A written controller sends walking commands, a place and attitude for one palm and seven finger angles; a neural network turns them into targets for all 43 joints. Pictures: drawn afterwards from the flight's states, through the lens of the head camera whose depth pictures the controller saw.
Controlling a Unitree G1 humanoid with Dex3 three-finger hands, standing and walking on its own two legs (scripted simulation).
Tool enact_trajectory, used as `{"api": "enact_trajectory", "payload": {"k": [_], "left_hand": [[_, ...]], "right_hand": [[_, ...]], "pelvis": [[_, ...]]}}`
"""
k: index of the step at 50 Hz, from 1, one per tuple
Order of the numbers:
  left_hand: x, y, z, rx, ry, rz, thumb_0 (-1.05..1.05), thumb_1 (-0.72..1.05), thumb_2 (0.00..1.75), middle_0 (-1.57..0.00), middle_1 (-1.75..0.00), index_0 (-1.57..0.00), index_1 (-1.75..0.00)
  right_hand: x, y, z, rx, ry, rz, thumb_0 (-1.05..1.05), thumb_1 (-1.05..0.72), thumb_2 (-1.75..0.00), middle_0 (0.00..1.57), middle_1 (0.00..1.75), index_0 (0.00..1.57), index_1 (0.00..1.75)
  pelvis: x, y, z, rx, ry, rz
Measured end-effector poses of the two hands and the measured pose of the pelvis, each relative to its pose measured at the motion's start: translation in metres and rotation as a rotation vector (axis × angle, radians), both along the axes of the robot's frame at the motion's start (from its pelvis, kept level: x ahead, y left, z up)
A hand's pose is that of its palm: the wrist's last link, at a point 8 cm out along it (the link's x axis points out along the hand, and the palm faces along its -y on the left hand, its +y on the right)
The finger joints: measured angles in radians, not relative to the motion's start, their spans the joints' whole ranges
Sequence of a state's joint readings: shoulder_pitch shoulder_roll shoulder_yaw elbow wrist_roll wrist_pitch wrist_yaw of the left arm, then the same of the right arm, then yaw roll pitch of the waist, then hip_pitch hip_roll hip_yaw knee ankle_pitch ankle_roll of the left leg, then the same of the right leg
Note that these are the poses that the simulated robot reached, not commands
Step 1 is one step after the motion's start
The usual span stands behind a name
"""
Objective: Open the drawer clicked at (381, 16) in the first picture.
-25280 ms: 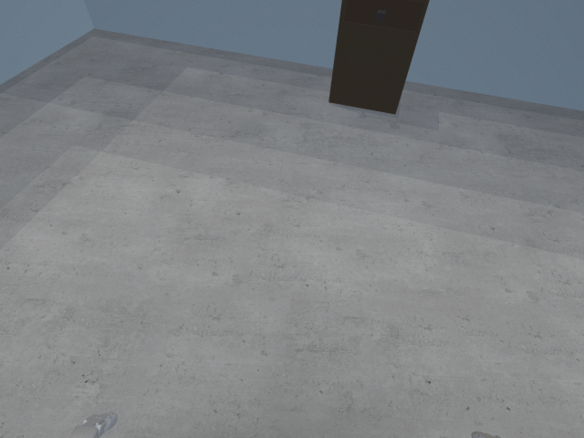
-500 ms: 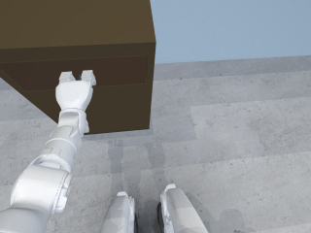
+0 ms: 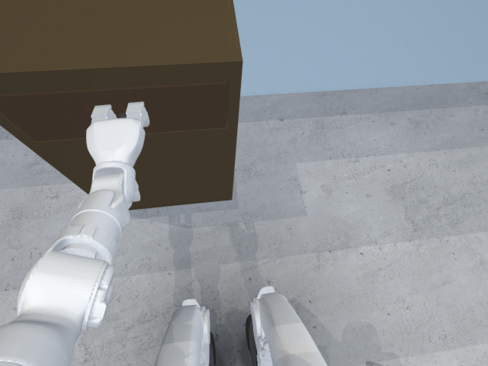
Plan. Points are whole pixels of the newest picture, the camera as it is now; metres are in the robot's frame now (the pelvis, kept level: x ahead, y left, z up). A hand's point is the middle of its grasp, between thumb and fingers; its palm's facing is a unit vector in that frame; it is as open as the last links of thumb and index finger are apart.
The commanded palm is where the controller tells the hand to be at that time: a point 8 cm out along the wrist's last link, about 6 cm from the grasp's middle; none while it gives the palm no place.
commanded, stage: close the thumb around the handle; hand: left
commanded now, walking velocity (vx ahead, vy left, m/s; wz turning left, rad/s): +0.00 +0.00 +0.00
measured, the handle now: (123, 133) +0.53 +0.18 -0.06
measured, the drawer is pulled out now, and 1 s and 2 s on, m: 0.00 0.00 0.09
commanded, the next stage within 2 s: pull the drawer open in 0.68 s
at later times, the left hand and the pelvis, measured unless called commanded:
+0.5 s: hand (124, 157) +0.48 +0.18 -0.07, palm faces -0.07 -0.05 -1.00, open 7.9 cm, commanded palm +0.47 +0.17 -0.01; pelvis +0.00 +0.00 +0.00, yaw +0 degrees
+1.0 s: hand (124, 159) +0.48 +0.18 -0.07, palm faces -0.06 -0.04 -1.00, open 8.0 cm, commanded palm +0.45 +0.17 -0.01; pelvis -0.01 +0.00 +0.00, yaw +0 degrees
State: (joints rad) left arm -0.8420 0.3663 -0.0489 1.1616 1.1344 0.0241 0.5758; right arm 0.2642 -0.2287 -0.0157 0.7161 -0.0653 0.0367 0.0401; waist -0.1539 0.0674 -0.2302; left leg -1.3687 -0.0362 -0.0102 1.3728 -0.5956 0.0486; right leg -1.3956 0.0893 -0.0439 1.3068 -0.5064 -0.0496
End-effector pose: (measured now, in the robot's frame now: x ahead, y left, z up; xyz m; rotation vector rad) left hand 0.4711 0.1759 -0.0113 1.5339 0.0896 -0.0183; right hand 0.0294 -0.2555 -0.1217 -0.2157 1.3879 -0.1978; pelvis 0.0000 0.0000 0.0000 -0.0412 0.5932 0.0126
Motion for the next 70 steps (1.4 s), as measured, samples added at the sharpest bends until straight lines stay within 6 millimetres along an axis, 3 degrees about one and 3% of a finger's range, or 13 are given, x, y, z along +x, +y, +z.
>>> {"api": "enact_trajectory", "payload": {"k": [9, 23, 44, 53, 60, 70], "left_hand": [[0.001, 0.005, -0.005, 0.009, -0.014, 0.003, 0.00, -0.31, 0.37, -0.33, -1.22, -0.33, -1.22], [-0.005, 0.007, -0.001, 0.000, 0.004, 0.010, 0.00, 0.36, 0.66, -0.38, -1.29, -0.38, -1.30], [-0.007, 0.007, -0.004, 0.000, -0.015, 0.007, -0.01, 0.37, 0.73, -0.34, -1.35, -0.31, -1.35], [-0.009, 0.007, -0.004, -0.005, 0.000, 0.008, 0.00, 0.40, 0.68, -0.32, -1.35, -0.28, -1.35], [-0.016, 0.007, -0.004, -0.027, 0.010, 0.006, 0.02, 0.42, 0.65, -0.29, -1.35, -0.27, -1.35], [-0.032, 0.007, -0.004, -0.048, 0.006, 0.003, 0.03, 0.43, 0.65, -0.28, -1.35, -0.28, -1.35]], "right_hand": [[-0.001, -0.002, -0.002, -0.004, 0.016, -0.003, 0.00, -0.90, -0.90, 0.20, 0.30, 0.20, 0.30], [0.008, 0.001, 0.002, 0.001, -0.003, 0.008, 0.00, -0.90, -0.90, 0.20, 0.30, 0.20, 0.30], [-0.004, 0.000, -0.004, -0.010, -0.005, 0.006, 0.00, -0.90, -0.90, 0.20, 0.30, 0.20, 0.30], [-0.006, 0.004, 0.001, 0.006, 0.016, -0.022, 0.00, -0.90, -0.90, 0.20, 0.30, 0.20, 0.30], [0.010, 0.008, 0.008, 0.021, 0.017, -0.024, 0.00, -0.90, -0.90, 0.20, 0.30, 0.20, 0.30], [0.055, 0.008, 0.015, 0.028, -0.027, 0.018, 0.00, -0.90, -0.90, 0.20, 0.30, 0.20, 0.30]], "pelvis": [[0.001, 0.001, -0.002, -0.001, 0.008, -0.001], [0.003, 0.001, 0.003, -0.002, -0.004, 0.001], [-0.008, 0.002, -0.005, -0.005, -0.001, 0.004], [-0.002, 0.004, 0.002, 0.000, -0.003, -0.009], [0.012, 0.006, 0.012, 0.005, -0.010, -0.019], [0.029, 0.006, 0.021, 0.008, -0.021, -0.020]]}}
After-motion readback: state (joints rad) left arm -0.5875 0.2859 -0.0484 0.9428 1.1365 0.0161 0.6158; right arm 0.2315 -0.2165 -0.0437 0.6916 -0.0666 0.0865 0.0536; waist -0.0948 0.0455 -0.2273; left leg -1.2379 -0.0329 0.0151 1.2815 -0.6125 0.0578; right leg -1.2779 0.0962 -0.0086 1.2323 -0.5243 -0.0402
